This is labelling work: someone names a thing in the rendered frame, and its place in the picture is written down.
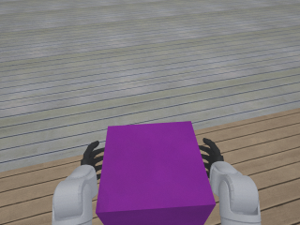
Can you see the robot left forearm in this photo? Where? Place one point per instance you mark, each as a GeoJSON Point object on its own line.
{"type": "Point", "coordinates": [72, 198]}

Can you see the carton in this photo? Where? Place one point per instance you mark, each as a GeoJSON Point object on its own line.
{"type": "Point", "coordinates": [153, 174]}

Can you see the robot right forearm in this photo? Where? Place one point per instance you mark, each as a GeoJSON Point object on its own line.
{"type": "Point", "coordinates": [238, 196]}

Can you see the right robot hand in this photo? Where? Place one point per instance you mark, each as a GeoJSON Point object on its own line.
{"type": "Point", "coordinates": [213, 152]}

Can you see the left robot hand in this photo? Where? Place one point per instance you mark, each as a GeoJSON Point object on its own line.
{"type": "Point", "coordinates": [89, 154]}

